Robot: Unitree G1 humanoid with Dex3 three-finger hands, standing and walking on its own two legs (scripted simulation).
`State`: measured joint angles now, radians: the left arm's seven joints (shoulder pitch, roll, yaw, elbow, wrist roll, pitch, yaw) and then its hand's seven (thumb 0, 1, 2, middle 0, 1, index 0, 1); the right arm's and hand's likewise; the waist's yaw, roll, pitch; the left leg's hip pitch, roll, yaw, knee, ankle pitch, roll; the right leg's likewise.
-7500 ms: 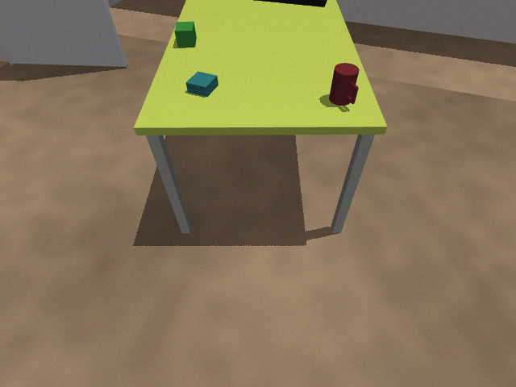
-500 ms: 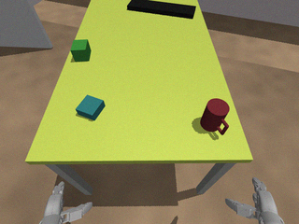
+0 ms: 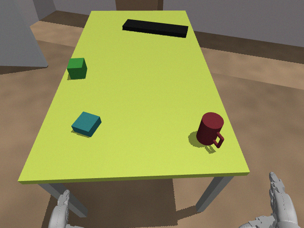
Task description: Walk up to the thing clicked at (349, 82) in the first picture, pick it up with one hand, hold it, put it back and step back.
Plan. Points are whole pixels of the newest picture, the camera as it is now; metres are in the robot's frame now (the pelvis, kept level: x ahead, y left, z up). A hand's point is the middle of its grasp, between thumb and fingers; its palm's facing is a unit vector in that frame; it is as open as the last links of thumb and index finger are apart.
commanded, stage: rise first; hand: right
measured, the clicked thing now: (211, 132) +0.44 -0.21 -0.09
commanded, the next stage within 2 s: go down in 0.66 s
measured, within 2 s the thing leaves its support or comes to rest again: neither
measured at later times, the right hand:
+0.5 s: hand (267, 207) +0.16 -0.26 +0.00, palm faces +0.28 +0.89 -0.36, open 17.5 cm
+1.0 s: hand (274, 203) +0.17 -0.27 +0.02, palm faces +0.32 +0.89 -0.33, open 17.4 cm
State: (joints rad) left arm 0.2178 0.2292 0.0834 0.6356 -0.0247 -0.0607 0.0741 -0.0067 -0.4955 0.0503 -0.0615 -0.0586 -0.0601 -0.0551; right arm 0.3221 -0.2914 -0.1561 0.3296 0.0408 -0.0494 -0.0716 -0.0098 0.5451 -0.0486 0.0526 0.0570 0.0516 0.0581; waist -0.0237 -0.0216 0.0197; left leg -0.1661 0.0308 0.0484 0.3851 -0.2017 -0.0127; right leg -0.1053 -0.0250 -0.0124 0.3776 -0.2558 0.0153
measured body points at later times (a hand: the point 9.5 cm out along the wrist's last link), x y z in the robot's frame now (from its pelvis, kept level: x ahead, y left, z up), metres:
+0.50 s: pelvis -0.02 +0.00 +0.00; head -0.02 +0.01 +0.45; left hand +0.15 +0.27 -0.09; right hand +0.15 -0.30 +0.02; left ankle +0.00 +0.13 -0.74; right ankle -0.03 -0.13 -0.74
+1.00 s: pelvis -0.02 +0.01 +0.00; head -0.02 +0.01 +0.45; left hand +0.14 +0.28 -0.09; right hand +0.15 -0.31 +0.04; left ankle +0.00 +0.13 -0.74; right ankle -0.03 -0.13 -0.74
